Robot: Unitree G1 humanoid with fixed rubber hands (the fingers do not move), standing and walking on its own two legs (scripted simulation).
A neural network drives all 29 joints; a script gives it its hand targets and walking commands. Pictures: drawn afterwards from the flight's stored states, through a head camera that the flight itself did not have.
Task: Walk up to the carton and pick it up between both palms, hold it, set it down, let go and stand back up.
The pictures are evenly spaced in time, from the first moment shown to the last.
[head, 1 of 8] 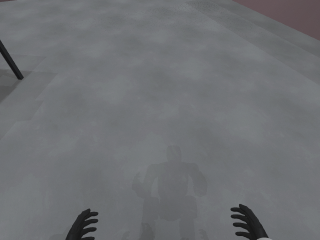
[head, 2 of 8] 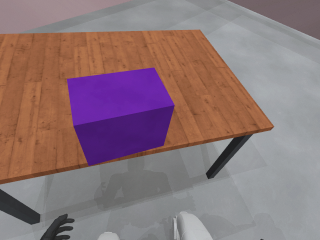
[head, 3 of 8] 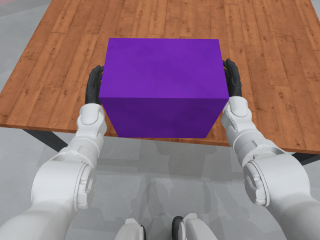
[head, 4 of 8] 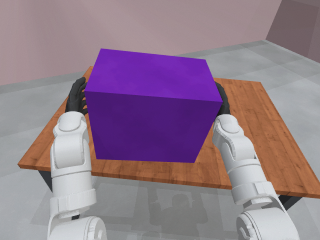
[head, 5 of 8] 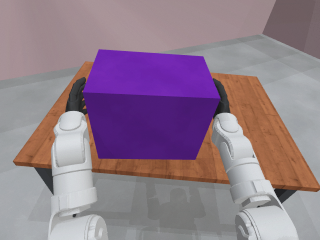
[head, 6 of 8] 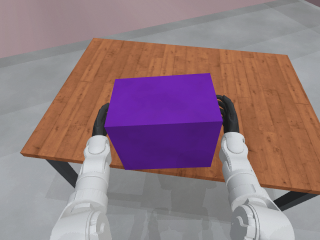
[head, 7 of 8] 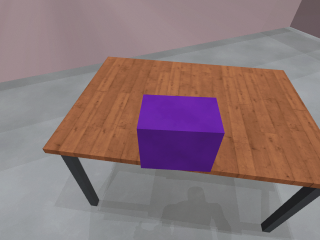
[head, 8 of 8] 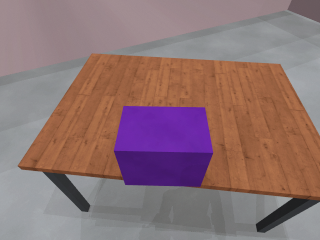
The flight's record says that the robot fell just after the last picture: no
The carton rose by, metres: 0.23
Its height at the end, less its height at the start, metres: +0.00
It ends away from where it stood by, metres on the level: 0.02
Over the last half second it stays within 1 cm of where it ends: yes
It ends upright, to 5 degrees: yes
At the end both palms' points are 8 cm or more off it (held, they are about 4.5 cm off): yes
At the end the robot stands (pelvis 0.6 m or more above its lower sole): yes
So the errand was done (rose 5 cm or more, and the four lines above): yes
